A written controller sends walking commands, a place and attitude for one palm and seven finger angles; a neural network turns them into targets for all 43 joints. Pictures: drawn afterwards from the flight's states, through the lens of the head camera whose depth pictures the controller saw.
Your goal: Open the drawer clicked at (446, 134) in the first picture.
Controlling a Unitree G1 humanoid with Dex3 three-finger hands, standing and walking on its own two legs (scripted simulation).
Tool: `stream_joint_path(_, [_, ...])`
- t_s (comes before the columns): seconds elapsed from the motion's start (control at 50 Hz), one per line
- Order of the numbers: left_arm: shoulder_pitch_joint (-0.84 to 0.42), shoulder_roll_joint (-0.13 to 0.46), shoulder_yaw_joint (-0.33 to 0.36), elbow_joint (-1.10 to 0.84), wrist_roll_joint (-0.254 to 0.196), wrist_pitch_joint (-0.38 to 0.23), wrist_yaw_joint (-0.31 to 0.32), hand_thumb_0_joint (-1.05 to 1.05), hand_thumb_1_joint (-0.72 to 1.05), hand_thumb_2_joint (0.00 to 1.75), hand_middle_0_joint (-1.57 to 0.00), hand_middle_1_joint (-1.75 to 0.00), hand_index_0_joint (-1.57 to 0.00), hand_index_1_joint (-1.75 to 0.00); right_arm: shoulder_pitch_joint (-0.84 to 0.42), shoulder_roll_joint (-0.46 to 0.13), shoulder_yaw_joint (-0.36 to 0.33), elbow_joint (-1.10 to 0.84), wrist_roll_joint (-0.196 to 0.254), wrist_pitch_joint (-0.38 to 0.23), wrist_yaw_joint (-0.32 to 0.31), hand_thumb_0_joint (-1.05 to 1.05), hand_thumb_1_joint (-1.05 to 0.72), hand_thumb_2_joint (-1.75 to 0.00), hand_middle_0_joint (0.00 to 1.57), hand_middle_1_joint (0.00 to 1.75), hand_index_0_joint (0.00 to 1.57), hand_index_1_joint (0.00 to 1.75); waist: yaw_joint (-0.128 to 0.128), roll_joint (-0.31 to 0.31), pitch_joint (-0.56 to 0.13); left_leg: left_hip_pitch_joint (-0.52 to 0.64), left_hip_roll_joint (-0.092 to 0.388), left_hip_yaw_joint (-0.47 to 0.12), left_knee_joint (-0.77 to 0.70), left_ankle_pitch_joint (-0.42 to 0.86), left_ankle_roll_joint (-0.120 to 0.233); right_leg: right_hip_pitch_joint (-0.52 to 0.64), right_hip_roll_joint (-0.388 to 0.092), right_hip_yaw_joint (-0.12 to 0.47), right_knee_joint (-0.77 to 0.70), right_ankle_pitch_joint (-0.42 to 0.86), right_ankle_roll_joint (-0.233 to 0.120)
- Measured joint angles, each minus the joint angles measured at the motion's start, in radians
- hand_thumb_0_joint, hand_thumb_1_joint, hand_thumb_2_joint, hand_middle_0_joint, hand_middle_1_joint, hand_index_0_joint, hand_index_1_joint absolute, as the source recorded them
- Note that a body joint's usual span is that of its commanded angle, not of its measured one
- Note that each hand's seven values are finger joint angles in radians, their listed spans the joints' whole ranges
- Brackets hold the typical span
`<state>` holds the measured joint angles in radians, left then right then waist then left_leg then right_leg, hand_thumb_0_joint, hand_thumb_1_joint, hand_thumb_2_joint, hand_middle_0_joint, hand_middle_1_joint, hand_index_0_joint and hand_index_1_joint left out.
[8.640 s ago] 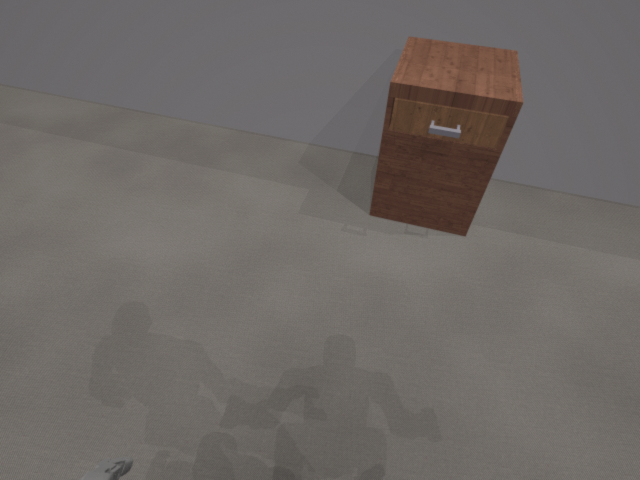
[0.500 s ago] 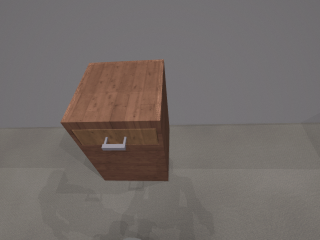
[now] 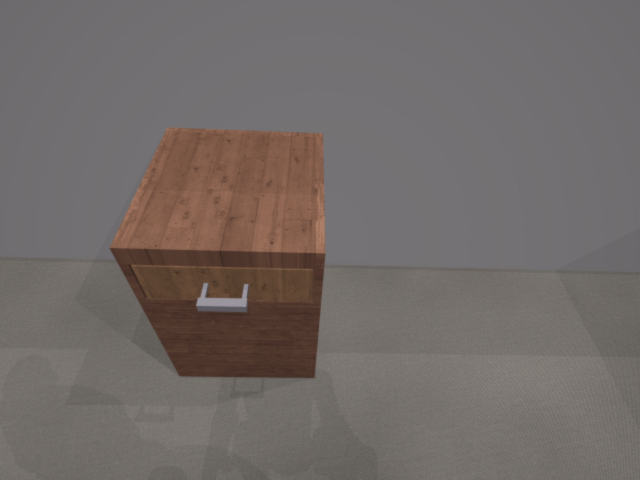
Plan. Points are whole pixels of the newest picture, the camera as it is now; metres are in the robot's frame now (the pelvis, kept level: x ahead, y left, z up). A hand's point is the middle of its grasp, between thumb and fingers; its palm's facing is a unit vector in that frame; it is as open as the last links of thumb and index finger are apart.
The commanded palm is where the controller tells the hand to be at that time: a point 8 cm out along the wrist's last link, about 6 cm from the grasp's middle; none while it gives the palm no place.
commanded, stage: come to a stop and stand still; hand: left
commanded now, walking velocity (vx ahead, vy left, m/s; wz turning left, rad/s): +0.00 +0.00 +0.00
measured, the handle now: (224, 296) +0.52 +0.25 -0.26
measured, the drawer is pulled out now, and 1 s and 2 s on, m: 0.00 0.00 0.00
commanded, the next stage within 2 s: look again from close up in 0.20 s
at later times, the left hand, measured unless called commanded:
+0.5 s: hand out of the picture -0.01 +0.17 -0.18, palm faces +0.02 -0.98 -0.21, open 7.3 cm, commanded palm none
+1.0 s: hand out of the picture +0.06 +0.18 -0.14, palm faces -0.04 -0.92 -0.40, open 7.3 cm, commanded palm +0.10 +0.20 -0.06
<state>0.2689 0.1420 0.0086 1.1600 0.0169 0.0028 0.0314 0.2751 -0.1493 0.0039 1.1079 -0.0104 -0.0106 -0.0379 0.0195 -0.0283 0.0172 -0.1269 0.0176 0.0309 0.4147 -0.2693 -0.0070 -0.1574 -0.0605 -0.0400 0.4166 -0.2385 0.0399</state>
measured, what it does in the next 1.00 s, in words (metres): stands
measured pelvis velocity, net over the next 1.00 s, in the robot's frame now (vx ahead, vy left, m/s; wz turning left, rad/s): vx -0.01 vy -0.02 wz -0.02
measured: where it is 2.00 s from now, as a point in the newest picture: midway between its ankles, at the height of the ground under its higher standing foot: outside the picture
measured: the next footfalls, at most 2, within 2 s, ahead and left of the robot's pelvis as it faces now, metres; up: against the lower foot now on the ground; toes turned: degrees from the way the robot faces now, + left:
none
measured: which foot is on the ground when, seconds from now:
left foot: down 0.00-1.00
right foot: down 0.00-1.00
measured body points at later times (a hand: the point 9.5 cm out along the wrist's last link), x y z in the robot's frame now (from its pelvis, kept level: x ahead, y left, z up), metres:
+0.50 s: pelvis +0.00 +0.00 -0.01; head +0.01 -0.01 +0.44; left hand -0.01 +0.22 -0.17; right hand +0.00 -0.22 -0.17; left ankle -0.03 +0.12 -0.74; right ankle -0.01 -0.14 -0.74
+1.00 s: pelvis -0.01 -0.02 -0.01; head +0.00 -0.03 +0.44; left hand +0.06 +0.22 -0.11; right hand +0.01 -0.25 -0.16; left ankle -0.03 +0.12 -0.74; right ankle -0.01 -0.14 -0.74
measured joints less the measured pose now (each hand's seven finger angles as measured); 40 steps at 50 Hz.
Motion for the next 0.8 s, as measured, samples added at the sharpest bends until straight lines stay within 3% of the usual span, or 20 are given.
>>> stream_joint_path(0.3, [-0.004,-0.004,0.005,-0.007,-0.007,-0.007,0.008,0.00,0.91,0.90,-0.20,-0.30,-0.20,-0.30,0.064,0.046,0.003,0.040,0.001,-0.005,-0.001,0.00,-0.91,-0.90,0.20,0.30,0.20,0.30,-0.018,0.031,0.019,0.022,0.000,0.002,-0.018,0.000,-0.003,0.013,0.001,0.001,-0.001,-0.010,-0.003])
stream_joint_path(0.48, [0.020,-0.011,-0.019,-0.036,-0.002,-0.027,0.012,0.00,0.91,0.90,-0.20,-0.30,-0.20,-0.30,0.046,0.000,0.001,-0.038,-0.006,-0.013,0.015,0.01,-0.91,-0.90,0.20,0.30,0.20,0.30,-0.023,0.059,0.014,-0.069,0.009,-0.006,0.129,-0.066,-0.001,-0.062,0.004,-0.003,0.115,-0.060,-0.006])
stream_joint_path(0.8, [0.029,0.005,-0.021,-0.059,-0.001,-0.016,0.000,0.00,0.91,0.90,-0.20,-0.30,-0.20,-0.30,0.031,-0.013,0.009,-0.037,-0.004,-0.007,0.015,0.00,-0.92,-0.90,0.20,0.30,0.20,0.30,-0.014,0.035,-0.009,-0.041,0.020,0.001,0.087,-0.041,-0.019,-0.056,0.016,0.004,0.112,-0.054,-0.024])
